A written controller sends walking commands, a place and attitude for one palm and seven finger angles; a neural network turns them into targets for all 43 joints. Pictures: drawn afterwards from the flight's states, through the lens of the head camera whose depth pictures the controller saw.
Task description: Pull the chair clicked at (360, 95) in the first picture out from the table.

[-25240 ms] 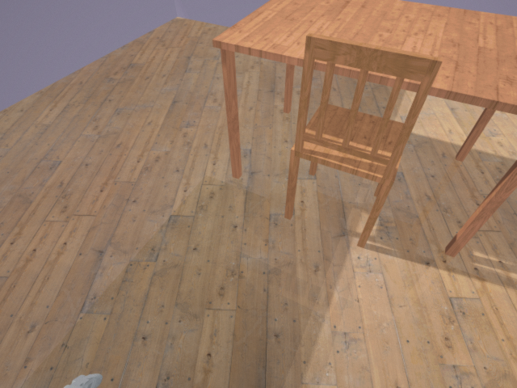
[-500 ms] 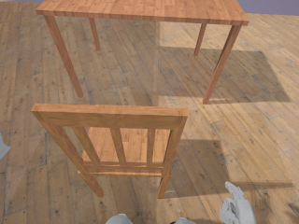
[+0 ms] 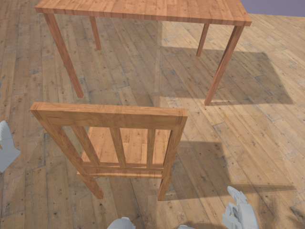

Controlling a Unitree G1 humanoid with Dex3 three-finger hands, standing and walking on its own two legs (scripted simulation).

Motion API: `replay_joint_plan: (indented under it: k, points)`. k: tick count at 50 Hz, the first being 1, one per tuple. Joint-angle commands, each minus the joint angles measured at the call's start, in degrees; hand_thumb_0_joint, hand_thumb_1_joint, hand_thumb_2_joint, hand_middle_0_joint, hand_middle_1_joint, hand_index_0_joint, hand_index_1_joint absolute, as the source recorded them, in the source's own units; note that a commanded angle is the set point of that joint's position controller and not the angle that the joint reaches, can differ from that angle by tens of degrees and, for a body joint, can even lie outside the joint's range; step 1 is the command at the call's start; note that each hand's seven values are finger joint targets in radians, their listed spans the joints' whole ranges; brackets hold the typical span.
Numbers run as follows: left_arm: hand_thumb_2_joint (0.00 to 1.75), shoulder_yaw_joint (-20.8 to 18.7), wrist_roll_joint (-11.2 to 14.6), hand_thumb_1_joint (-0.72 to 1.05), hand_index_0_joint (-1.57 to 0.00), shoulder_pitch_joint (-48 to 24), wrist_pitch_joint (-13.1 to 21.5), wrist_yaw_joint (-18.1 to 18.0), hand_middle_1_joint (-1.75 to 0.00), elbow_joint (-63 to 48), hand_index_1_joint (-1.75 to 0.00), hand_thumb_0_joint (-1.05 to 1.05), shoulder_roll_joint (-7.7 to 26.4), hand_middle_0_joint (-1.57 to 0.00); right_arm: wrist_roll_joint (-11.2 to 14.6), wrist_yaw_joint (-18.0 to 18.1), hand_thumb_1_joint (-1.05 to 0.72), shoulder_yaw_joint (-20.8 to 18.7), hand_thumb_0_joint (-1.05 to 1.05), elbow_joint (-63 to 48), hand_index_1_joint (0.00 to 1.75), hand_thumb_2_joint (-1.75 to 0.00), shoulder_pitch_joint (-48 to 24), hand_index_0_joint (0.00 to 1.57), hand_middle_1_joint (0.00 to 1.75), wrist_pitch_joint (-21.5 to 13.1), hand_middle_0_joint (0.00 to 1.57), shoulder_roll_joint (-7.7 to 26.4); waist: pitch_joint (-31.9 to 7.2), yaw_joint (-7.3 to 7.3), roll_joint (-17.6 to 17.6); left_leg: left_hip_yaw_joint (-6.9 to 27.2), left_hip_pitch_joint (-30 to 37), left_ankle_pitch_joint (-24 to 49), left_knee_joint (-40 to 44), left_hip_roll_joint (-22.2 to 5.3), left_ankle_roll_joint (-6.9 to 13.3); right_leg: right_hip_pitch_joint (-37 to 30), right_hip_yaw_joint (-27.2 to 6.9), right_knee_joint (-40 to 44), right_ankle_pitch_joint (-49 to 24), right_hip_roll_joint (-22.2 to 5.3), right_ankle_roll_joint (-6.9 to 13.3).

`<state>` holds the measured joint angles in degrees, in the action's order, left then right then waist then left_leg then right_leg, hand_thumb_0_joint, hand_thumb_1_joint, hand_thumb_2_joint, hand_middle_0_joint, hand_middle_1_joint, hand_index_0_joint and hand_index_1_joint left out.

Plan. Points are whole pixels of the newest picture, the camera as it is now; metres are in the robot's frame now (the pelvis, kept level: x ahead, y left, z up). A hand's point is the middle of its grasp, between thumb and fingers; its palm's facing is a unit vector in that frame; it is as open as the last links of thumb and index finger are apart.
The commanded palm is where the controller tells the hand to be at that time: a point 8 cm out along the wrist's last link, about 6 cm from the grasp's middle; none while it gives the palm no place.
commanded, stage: step back with the hand held close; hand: left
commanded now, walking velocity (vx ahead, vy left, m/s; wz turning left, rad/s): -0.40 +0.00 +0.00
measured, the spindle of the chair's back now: (119, 148) +0.36 +0.13 -0.08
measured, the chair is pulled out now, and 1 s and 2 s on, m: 0.67 0.67 0.67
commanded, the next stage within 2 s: stop stepping back and stand still in 0.32 s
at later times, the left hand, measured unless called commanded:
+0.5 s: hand (15, 220) +0.12 +0.20 +0.19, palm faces +0.28 -0.79 -0.55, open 7.4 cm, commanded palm +0.06 +0.25 +0.19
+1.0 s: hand out of the picture +0.05 +0.24 +0.18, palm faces +0.44 -0.79 -0.42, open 7.4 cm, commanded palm -0.01 +0.27 +0.19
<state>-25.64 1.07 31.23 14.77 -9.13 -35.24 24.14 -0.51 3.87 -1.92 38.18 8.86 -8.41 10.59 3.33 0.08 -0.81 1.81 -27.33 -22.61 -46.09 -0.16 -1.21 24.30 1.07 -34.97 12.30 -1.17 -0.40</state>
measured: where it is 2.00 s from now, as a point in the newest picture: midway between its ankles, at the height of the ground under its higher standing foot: outside the picture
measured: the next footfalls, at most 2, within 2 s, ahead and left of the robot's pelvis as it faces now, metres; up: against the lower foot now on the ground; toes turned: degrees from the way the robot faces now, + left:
right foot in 0.36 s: -0.07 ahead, -0.16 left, +0.00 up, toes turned -4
left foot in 0.62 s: -0.10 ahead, +0.09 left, +0.00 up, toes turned -1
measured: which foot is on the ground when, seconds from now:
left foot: down 0.00-0.40, up 0.42-0.60, down 0.62-1.00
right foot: down 0.00-0.08, up 0.10-0.34, down 0.36-1.00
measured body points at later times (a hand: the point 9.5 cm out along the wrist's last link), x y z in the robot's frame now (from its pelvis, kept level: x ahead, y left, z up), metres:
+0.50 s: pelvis -0.10 -0.04 +0.01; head -0.06 -0.04 +0.46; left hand +0.10 +0.24 +0.22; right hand +0.05 -0.28 -0.08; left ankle -0.07 +0.10 -0.68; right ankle -0.11 -0.16 -0.72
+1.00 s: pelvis -0.16 -0.02 +0.02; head -0.17 -0.02 +0.47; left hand +0.02 +0.28 +0.20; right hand -0.01 -0.26 -0.07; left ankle -0.14 +0.09 -0.72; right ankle -0.12 -0.15 -0.72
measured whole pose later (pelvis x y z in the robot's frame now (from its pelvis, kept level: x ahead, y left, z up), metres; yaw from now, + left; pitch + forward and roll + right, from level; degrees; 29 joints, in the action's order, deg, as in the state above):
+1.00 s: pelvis -0.16 -0.02 +0.02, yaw -2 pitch -2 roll -1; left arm -22.3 0.9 30.0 10.3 -9.5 -24.8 21.2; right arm 0.9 3.7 0.8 37.5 14.5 -7.5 10.5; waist -0.8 -0.3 0.5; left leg -0.5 -12.1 -14.4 -28.5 -1.3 0.5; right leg 13.7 2.3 -25.2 10.3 -1.1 -0.5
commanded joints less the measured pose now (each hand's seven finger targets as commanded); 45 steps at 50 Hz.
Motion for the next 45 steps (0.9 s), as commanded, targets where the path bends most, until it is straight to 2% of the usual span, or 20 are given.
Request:
replay_joint_plan:
  k: [1, 2, 3, 4, 5, 7, 9, 15, 18, 19, 20, 21, 23, 25, 28, 31, 33, 34, 40, 45]
  points:
    - [0.90, -10.69, 0.74, 0.90, -0.20, 1.80, 1.50, -2.27, -0.30, -5.44, -0.30, 0.00, 11.52, -0.20, 0.36, 1.24, -0.90, -1.33, 0.00, -8.37, 0.30, -0.90, -2.36, 0.20, 0.30, -1.05, 0.20, 5.01, -9.97, 0.74, -7.58, 1.77, 8.35, 1.92, 13.86, -1.28, 1.28, -6.25, -9.07, 11.43, -13.50, -12.79, 6.48]
    - [0.90, -10.48, 0.57, 0.90, -0.20, 2.61, 1.99, -2.12, -0.30, -6.32, -0.30, 0.00, 11.24, -0.20, 0.42, 1.58, -0.90, -1.78, 0.00, -8.57, 0.30, -0.90, -2.65, 0.20, 0.30, -0.97, 0.20, 6.47, -9.56, 0.42, -1.47, 6.02, 8.19, 11.23, 23.86, -5.89, 3.32, -7.12, -5.90, 5.92, -10.49, -7.44, 3.15]
    - [0.90, -11.05, 0.22, 0.90, -0.20, 3.32, 2.65, -2.02, -0.30, -7.03, -0.30, 0.00, 12.15, -0.20, 0.59, 1.83, -0.90, -2.93, 0.00, -9.02, 0.30, -0.90, -4.19, 0.20, 0.30, -1.20, 0.20, 8.24, -9.16, 0.16, 9.94, 13.70, 7.11, 20.00, 27.76, -14.24, 6.60, -6.73, -1.99, -4.11, -4.74, -1.96, 0.11]
    - [0.90, -8.71, 1.16, 0.90, -0.20, 3.99, 2.95, -1.20, -0.30, -8.22, -0.30, 0.00, 9.85, -0.20, 0.39, 1.26, -0.90, -2.53, 0.00, -9.40, 0.30, -0.90, -2.45, 0.20, 0.30, -1.97, 0.20, 7.27, -11.56, 0.27, 13.65, 13.66, 8.86, 30.71, 28.06, -18.46, 8.77, -4.91, -1.37, -12.19, 10.29, 0.01, -0.43]
    - [0.90, -9.56, 1.31, 0.90, -0.20, 3.59, 3.06, -0.99, -0.30, -7.86, -0.30, 0.00, 11.02, -0.20, -0.11, 1.13, -0.90, -2.62, 0.00, -9.16, 0.30, -0.90, -2.81, 0.20, 0.30, -3.21, 0.20, 7.00, -12.21, 0.66, 17.17, 15.03, 5.03, 27.64, 30.07, -20.93, 10.47, -4.66, -2.69, -22.13, 17.76, 0.62, -0.36]
    - [0.90, -6.22, 1.61, 0.90, -0.20, -1.26, 3.29, -0.80, -0.30, -12.72, -0.30, 0.00, 8.99, -0.20, -0.73, 0.57, -0.90, -2.80, 0.00, -7.63, 0.30, -0.90, -0.91, 0.20, 0.30, -4.52, 0.20, 7.47, -9.52, 0.75, 14.70, 11.04, 11.71, 46.04, 24.54, -19.56, 10.90, -0.28, -3.81, -20.82, 15.94, 0.06, -0.18]
    - [0.90, -5.17, 1.25, 0.90, -0.20, -1.89, 3.20, -0.80, -0.30, -13.87, -0.30, 0.00, 8.97, -0.20, 0.03, 0.04, -0.90, -3.12, 0.00, -7.17, 0.30, -0.90, -0.57, 0.20, 0.30, -5.40, 0.20, 7.81, -11.54, -0.26, 13.90, 7.55, 19.62, 51.26, 21.73, -17.73, 9.48, -0.49, -1.46, -13.14, 12.62, -0.51, 0.10]
    - [0.90, -7.83, 2.27, 0.90, -0.20, 0.37, 2.45, 0.04, -0.30, -8.92, -0.30, 0.00, 11.41, -0.20, -0.29, 0.01, -0.90, -1.75, 0.00, -7.17, 0.30, -0.90, -2.05, 0.20, 0.30, -5.90, 0.20, 8.51, -9.94, -0.79, 14.96, 8.79, 12.67, 28.69, 23.51, -16.08, 7.32, -11.83, 0.78, 6.04, 4.48, -0.70, 0.67]
    - [0.90, -10.32, 2.30, 0.90, -0.20, 2.20, 3.25, 0.94, -0.30, -7.22, -0.30, 0.00, 13.60, -0.20, 0.03, -0.10, -0.90, -1.56, 0.00, -7.69, 0.30, -0.90, -2.76, 0.20, 0.30, -5.15, 0.20, 8.42, -10.49, -1.28, 10.21, 5.70, 10.07, 16.41, 19.43, -12.37, 4.83, -14.87, 1.21, 13.52, -4.38, -2.13, 1.09]
    - [0.90, -9.38, 2.28, 0.90, -0.20, 0.85, 3.57, 0.94, -0.30, -8.13, -0.30, 0.00, 13.44, -0.20, 0.18, -0.28, -0.90, -1.15, 0.00, -8.61, 0.30, -0.90, -1.76, 0.20, 0.30, -4.42, 0.20, 7.72, -11.74, -0.45, 3.12, 1.89, 11.08, 16.17, 13.79, -7.97, 2.69, -13.73, -1.93, 15.11, -14.96, -5.33, 2.42]
    - [0.90, -8.01, 2.56, 0.90, -0.20, 1.74, 3.01, 1.27, -0.30, -7.23, -0.30, 0.00, 13.09, -0.20, 1.16, -0.29, -0.90, -2.56, 0.00, -9.03, 0.30, -0.90, -0.55, 0.20, 0.30, -3.88, 0.20, 7.75, -14.17, 0.14, -10.91, -3.15, 11.97, 9.08, 3.62, -1.26, -0.46, -9.76, -10.17, 16.88, -19.28, -12.02, 6.08]
    - [0.90, -8.56, 3.11, 0.90, -0.20, 1.88, 2.64, 0.80, -0.30, -6.04, -0.30, 0.00, 13.25, -0.20, 2.14, -0.19, -0.90, -3.10, 0.00, -9.46, 0.30, -0.90, -2.20, 0.20, 0.30, -3.49, 0.20, 7.36, -13.46, -0.61, -15.09, -1.97, 9.44, -1.08, -8.72, 1.75, -0.64, -5.99, -15.27, 19.83, -19.15, -19.95, 10.50]
    - [0.90, -9.18, 2.90, 0.90, -0.20, 7.25, -0.71, -0.33, -0.30, -1.44, -0.30, 0.00, 11.79, -0.20, 2.22, -0.60, -0.90, -1.20, 0.00, -10.09, 0.30, -0.90, -4.00, 0.20, 0.30, -0.89, 0.20, 4.68, -13.60, 0.24, -7.47, 2.24, 3.51, -4.22, -13.36, -0.70, -0.04, -9.84, -14.05, 15.68, -20.77, -20.36, 11.75]
    - [0.90, -9.21, 2.19, 0.90, -0.20, 6.13, -1.24, -1.37, -0.30, -1.89, -0.30, 0.00, 12.02, -0.20, 2.36, 0.31, -0.90, 0.03, 0.00, -11.29, 0.30, -0.90, -4.34, 0.20, 0.30, 0.14, 0.20, 4.75, -12.32, 1.50, -7.10, 0.57, 4.75, -3.25, -0.77, -1.84, 0.65, -13.61, -8.70, 12.40, -21.41, -16.71, 7.76]
    - [0.90, -8.07, 2.04, 0.90, -0.20, 3.91, -0.73, -1.89, -0.30, -4.70, -0.30, 0.00, 12.89, -0.20, 2.20, 1.40, -0.90, -0.79, 0.00, -10.85, 0.30, -0.90, -3.02, 0.20, 0.30, -1.00, 0.20, 6.67, -8.53, 1.47, -6.65, -1.87, 11.97, 4.66, 22.61, -1.15, 2.09, -14.80, -7.46, 12.55, -9.22, -13.17, 3.56]
    - [0.90, -7.08, 1.55, 0.90, -0.20, 4.72, 0.47, -1.25, -0.30, -9.65, -0.30, 0.00, 12.50, -0.20, 2.45, 1.10, -0.90, -2.03, 0.00, -11.49, 0.30, -0.90, -2.23, 0.20, 0.30, -3.18, 0.20, 8.54, -8.20, -0.44, 4.44, 3.19, 15.59, 19.56, 27.77, -8.28, 4.20, -17.67, -4.78, 9.75, -7.19, -6.35, 0.17]
    - [0.90, -7.33, 1.25, 0.90, -0.20, 6.12, 0.00, -0.81, -0.30, -7.04, -0.30, 0.00, 12.17, -0.20, 2.62, 0.57, -0.90, -1.52, 0.00, -10.75, 0.30, -0.90, -2.08, 0.20, 0.30, -3.05, 0.20, 7.76, -7.78, -0.04, 12.99, 4.10, 14.17, 15.10, 28.40, -8.25, 4.43, -16.28, -2.93, 10.10, -2.53, -5.22, -0.12]
    - [0.90, -6.81, 0.83, 0.90, -0.20, 3.23, 0.38, -0.92, -0.30, -8.07, -0.30, 0.00, 11.76, -0.20, 2.41, 0.60, -0.90, -1.06, 0.00, -10.71, 0.30, -0.90, -1.89, 0.20, 0.30, -3.00, 0.20, 7.72, -5.54, 0.07, 13.77, 4.36, 10.04, 10.37, 29.12, -8.22, 4.42, -17.34, -1.80, 9.99, -0.19, -4.42, -0.21]
    - [0.90, -4.08, 0.32, 0.90, -0.20, -2.87, 0.33, -1.13, -0.30, -1.05, -0.30, 0.00, 9.19, -0.20, 2.09, 0.78, -0.90, -1.40, 0.00, -9.77, 0.30, -0.90, 0.46, 0.20, 0.30, -3.10, 0.20, 8.57, -1.97, 0.60, 1.94, 2.25, 6.84, -8.68, 27.18, -4.63, 4.35, -12.26, -5.59, 17.65, 15.02, -3.86, 0.66]
    - [0.90, -2.35, 0.07, 0.90, -0.20, -6.77, -0.85, -1.34, -0.30, -1.81, -0.30, 0.00, 8.31, -0.20, 1.43, 0.97, -0.90, -0.71, 0.00, -9.72, 0.30, -0.90, -0.41, 0.20, 0.30, -2.62, 0.20, 8.33, -2.14, 0.84, 3.19, 2.88, 8.08, -6.74, 26.88, -4.75, 4.94, -11.91, -5.38, 16.62, 12.68, -3.19, 1.49]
